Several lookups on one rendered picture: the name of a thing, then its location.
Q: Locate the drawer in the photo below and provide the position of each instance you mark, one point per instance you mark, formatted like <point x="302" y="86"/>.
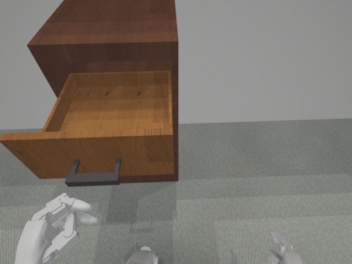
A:
<point x="99" y="117"/>

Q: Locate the robot left shin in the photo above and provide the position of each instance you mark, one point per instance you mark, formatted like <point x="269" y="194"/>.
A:
<point x="145" y="248"/>

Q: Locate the cabinet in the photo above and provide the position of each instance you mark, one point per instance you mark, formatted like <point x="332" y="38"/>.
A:
<point x="98" y="36"/>

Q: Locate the robot right hand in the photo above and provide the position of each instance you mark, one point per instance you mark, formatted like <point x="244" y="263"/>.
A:
<point x="285" y="248"/>

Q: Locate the robot left hand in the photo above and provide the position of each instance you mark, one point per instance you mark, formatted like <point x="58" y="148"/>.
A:
<point x="38" y="233"/>

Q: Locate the handle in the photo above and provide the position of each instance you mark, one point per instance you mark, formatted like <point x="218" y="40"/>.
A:
<point x="93" y="179"/>

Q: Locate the left robot thigh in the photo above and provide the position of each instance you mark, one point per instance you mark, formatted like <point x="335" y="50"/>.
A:
<point x="143" y="257"/>

